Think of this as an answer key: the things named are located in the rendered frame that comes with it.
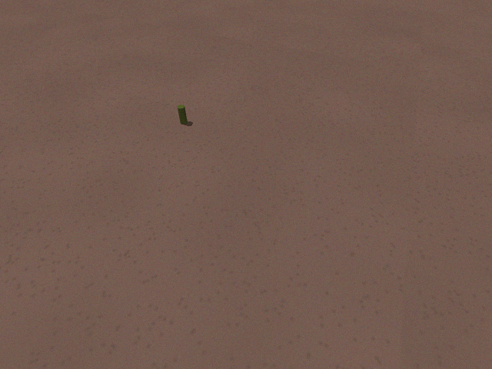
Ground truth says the can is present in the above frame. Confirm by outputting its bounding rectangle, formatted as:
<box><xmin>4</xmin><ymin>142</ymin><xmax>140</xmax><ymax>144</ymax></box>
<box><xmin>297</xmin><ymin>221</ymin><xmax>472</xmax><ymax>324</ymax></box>
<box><xmin>178</xmin><ymin>105</ymin><xmax>188</xmax><ymax>125</ymax></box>

